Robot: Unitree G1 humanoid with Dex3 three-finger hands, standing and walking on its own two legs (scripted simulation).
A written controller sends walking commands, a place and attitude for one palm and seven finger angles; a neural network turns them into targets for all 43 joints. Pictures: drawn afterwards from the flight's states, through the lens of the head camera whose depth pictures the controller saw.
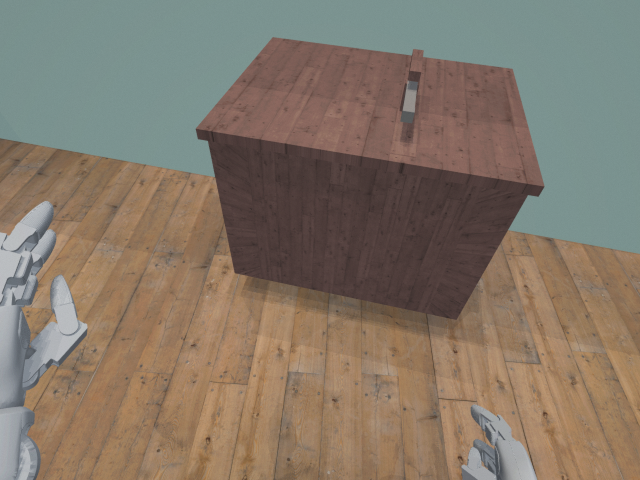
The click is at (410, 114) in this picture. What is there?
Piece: tap's lever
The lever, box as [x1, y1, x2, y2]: [400, 106, 414, 122]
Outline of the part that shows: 403,106 400,121 411,122 414,107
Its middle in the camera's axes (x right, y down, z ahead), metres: +0.20 -0.29 +0.91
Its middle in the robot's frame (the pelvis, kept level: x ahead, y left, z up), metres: +0.89 -0.15 +0.01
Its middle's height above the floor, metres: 0.79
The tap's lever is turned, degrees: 0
